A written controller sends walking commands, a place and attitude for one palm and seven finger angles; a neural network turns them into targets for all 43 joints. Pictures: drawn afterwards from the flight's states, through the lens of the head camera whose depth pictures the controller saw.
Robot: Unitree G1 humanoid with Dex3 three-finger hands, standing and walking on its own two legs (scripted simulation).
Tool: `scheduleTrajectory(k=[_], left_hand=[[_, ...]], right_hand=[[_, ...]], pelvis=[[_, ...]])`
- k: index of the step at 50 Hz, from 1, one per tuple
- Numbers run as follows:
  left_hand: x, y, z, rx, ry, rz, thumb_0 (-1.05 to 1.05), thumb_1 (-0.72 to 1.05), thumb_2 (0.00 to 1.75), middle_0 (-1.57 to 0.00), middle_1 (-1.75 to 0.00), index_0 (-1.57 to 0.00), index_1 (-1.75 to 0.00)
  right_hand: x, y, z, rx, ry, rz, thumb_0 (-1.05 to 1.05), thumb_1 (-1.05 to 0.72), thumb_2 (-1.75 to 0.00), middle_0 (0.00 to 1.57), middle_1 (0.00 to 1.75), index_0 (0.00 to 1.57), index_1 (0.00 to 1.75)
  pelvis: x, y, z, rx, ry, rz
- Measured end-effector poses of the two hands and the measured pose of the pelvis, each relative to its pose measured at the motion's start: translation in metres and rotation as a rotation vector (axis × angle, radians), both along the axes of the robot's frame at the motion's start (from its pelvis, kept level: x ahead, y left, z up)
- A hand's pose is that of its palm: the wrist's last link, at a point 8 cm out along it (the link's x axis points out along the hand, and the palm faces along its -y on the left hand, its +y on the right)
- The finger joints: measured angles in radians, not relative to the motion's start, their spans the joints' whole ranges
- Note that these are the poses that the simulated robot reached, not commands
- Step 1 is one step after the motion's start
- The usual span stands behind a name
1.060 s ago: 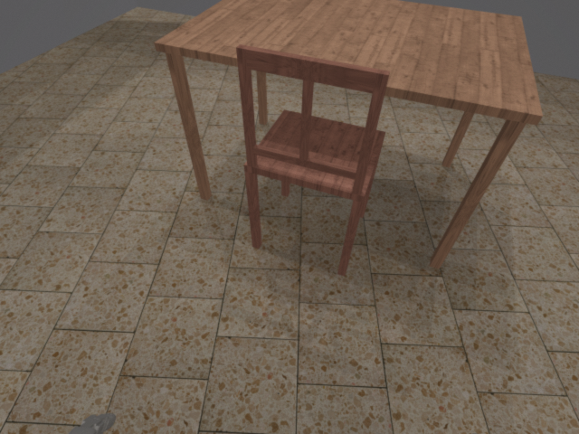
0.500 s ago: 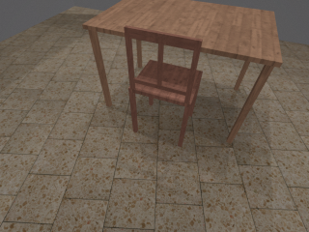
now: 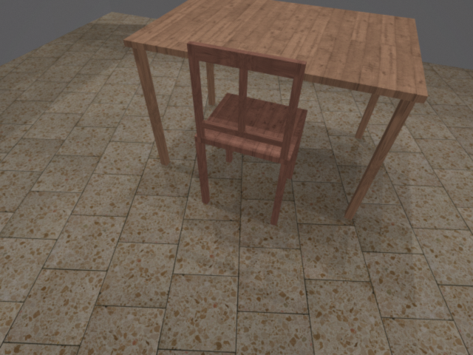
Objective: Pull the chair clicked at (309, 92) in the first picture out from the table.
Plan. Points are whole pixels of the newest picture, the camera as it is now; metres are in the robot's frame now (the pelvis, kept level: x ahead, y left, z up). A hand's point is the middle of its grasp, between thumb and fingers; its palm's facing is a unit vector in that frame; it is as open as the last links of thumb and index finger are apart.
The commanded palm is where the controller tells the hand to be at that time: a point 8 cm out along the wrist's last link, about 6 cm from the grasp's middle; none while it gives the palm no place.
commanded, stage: look at it before walking up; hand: left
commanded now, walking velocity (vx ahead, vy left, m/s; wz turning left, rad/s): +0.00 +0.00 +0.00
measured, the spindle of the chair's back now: (242, 101) +0.95 +0.03 -0.10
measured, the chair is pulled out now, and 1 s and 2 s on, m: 0.00 0.00 0.00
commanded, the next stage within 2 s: turn to face it in 0.38 s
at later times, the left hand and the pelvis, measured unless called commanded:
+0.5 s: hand out of the picture +0.08 +0.25 -0.15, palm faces -0.02 -0.94 -0.33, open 7.4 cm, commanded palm none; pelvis +0.01 +0.00 +0.00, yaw +0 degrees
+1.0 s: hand out of the picture +0.07 +0.19 -0.18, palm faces -0.14 -0.96 -0.22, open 7.4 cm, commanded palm none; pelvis -0.02 +0.00 -0.02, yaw -8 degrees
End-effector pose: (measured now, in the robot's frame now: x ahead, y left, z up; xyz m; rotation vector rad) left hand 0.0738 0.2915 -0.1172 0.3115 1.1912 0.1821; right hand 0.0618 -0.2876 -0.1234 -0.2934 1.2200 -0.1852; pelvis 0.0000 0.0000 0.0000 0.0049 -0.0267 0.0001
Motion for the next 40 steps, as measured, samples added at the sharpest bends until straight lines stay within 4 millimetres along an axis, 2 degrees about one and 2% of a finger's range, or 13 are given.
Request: scheduleTrajectory(k=[30, 35, 40], left_hand=[[0.001, 0.003, 0.0, 0.005, 0.026, 0.008, 0.01, 0.9, 0.9, -0.21, -0.3, -0.2, -0.3], [0.001, -0.003, -0.006, 0.004, 0.048, -0.009, 0.01, 0.9, 0.9, -0.2, -0.3, -0.2, -0.3], [-0.002, -0.022, -0.016, -0.031, 0.075, -0.045, 0.01, 0.9, 0.9, -0.2, -0.3, -0.2, -0.3]], right_hand=[[0.02, -0.002, 0.004, -0.012, -0.031, 0.001, 0.01, -0.91, -0.9, 0.2, 0.3, 0.2, 0.3], [0.013, 0.002, 0.0, -0.004, -0.054, -0.043, 0.01, -0.91, -0.9, 0.2, 0.3, 0.2, 0.3], [-0.012, 0.014, -0.011, 0.035, -0.036, -0.098, 0.0, -0.91, -0.9, 0.2, 0.3, 0.2, 0.3]], pelvis=[[0.008, 0.0, 0.001, -0.001, -0.001, -0.021], [0.005, 0.0, -0.003, 0.002, 0.003, -0.061], [-0.001, -0.002, -0.008, 0.009, 0.007, -0.098]])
